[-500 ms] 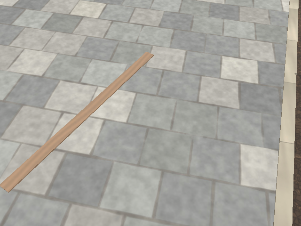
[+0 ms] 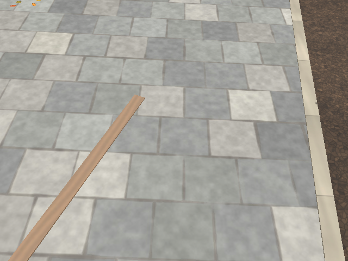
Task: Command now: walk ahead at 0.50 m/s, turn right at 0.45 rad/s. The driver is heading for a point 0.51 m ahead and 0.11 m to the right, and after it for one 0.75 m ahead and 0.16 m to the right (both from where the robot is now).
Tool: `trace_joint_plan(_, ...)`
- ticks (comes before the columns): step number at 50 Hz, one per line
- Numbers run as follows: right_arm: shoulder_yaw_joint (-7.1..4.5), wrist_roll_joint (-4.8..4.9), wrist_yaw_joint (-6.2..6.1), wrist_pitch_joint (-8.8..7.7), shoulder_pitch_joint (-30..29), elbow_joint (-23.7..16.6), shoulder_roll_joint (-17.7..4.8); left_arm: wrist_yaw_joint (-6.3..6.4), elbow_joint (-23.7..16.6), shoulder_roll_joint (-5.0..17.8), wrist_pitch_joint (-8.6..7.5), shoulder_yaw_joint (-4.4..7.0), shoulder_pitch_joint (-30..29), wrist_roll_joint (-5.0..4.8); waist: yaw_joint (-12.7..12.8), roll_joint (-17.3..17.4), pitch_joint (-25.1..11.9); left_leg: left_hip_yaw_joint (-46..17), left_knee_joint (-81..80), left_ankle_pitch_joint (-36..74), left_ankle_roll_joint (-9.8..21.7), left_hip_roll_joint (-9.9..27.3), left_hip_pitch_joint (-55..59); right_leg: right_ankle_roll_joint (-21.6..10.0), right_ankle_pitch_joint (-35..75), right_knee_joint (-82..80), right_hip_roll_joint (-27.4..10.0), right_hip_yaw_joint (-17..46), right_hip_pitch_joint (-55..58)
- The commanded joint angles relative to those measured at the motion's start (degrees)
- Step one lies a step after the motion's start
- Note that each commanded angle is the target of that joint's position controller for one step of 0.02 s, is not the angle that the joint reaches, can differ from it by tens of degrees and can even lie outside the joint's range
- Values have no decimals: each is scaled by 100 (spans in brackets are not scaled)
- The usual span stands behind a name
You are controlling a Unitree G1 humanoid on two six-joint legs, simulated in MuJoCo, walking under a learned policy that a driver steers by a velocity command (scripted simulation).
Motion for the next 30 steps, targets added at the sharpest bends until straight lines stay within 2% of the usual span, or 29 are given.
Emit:
trace_joint_plan(1, -181, 1, -43, -159, -291, -244, -648, -26, -456, 49, 14, 13, -148, 44, 123, 673, 252, -892, -1041, 1921, 881, 1576, 446, 27, 598, -438, -272, 325, -819)
trace_joint_plan(5, -250, 43, -102, -88, -126, -40, -935, -196, -684, -118, -43, -88, -901, 52, -99, 559, 441, -285, -1059, 2068, 743, 1516, 572, -124, 1382, -1772, -201, -37, -619)
trace_joint_plan(7, -272, 86, -107, -26, 98, 89, -1022, -274, -835, -155, -82, -128, -1347, 53, -271, 488, 554, -118, -1014, 2173, 696, 1586, 842, -241, 1396, -2189, -151, -245, -648)
trace_joint_plan(9, -294, 135, -114, 47, 283, 206, -1090, -335, -985, -116, -110, -127, -1659, 20, -331, 527, 622, 19, -856, 2485, 617, 1660, 1212, -370, 1221, -2485, -71, -421, -673)
trace_joint_plan(10, -308, 175, -123, 89, 287, 234, -1141, -381, -1046, -71, -112, -116, -1718, 15, -280, 564, 628, 127, -718, 2916, 561, 1685, 1361, -471, 1032, -2639, 0, -513, -560)
trace_joint_plan(12, -362, 203, -163, 149, 253, 223, -1324, -411, -1074, 108, -88, -30, -1579, 46, -66, 801, 351, 385, -76, 4844, 427, 1638, 1547, -696, 508, -2736, 380, -891, 137)
trace_joint_plan(13, -396, 213, -193, 183, 252, 215, -1428, -400, -1023, 254, -61, 49, -1241, 56, 169, 931, 102, 474, 520, 5760, 375, 1611, 1585, -832, 242, -2747, 611, -1036, 684)
trace_joint_plan(14, -408, 228, -215, 209, 194, 193, -1463, -360, -866, 494, -39, 189, -506, 43, 621, 900, -288, 578, 1513, 5981, 270, 1507, 1292, -1030, 402, -3044, 813, -1050, 1758)
trace_joint_plan(15, -366, 209, -230, 173, 155, 109, -1364, -250, -635, 831, 15, 373, 448, 37, 1125, 648, -744, 615, 2956, 4934, 69, 1285, 188, -1282, 730, -3333, 683, -551, 3463)
trace_joint_plan(16, -117, -57, -143, 61, 602, -206, -536, -143, -575, 1494, 25, 475, 555, 8, 614, -933, -1164, 492, 5196, -648, -285, 290, -2470, -2167, 624, -3504, -893, 2285, 5627)
trace_joint_plan(17, -89, 61, -34, -181, 344, -350, -778, -141, -752, 1293, -57, 390, 730, 33, 829, -776, -2295, -974, 6275, -2025, -328, -225, -3304, -2859, -264, -4521, -1641, 4678, 6250)
trace_joint_plan(18, -193, 291, 27, -294, -282, -546, -1081, -148, -694, 969, -114, 300, 577, 93, 976, -366, -1615, -1269, 6216, -1470, -244, 131, -3807, -2470, -224, -4732, -1430, 3896, 5838)
trace_joint_plan(19, -134, 299, 15, -350, -479, -653, -981, -134, -676, 773, -153, 247, 263, 61, 736, 5, -902, -1198, 5679, -979, -184, 363, -3742, -2229, 183, -4757, -1155, 3096, 4932)
trace_joint_plan(20, -136, 171, -35, -350, -487, -607, -922, -133, -712, 634, -173, 201, -115, 65, 436, 366, -490, -1143, 5146, -754, -210, 544, -3424, -2046, 831, -4801, -916, 2555, 4075)
trace_joint_plan(21, -186, 76, -58, -286, -390, -575, -989, -125, -769, 476, -194, 146, -361, 116, 221, 307, -320, -1161, 4811, -620, -258, 668, -2992, -1983, 1448, -4900, -742, 2163, 3460)
trace_joint_plan(22, -202, 47, -50, -204, -296, -567, -980, -115, -791, 451, -199, 131, -471, 148, 80, 226, -224, -1149, 4622, -561, -324, 689, -2719, -1984, 1669, -5028, -656, 2025, 3046)
trace_joint_plan(24, -156, 37, -51, -74, -249, -518, -766, -84, -686, 403, -251, 124, -472, 113, -1, 207, -135, -977, 4125, -425, -481, 699, -2562, -1996, 2187, -5128, -587, 1632, 2588)
trace_joint_plan(27, -8, 11, -31, -39, -857, -615, -424, 19, -507, 566, -217, 158, -366, 94, 192, 131, 65, -751, 2758, 722, -599, 599, -2217, -1709, 2443, -5166, -245, 914, 2059)
trace_joint_plan(28, 25, 19, -3, -51, -1067, -633, -359, 30, -441, 582, -198, 160, -282, 77, 297, 34, 69, -703, 2276, 1222, -582, 516, -2001, -1576, 2345, -5116, -132, 736, 1979)
trace_joint_plan(30, 40, 90, 58, -76, -1456, -698, -371, 24, -300, 633, -183, 167, 4, 53, 530, -95, 64, -674, 1647, 1963, -537, 355, -1711, -1447, 1781, -5087, -163, 757, 2035)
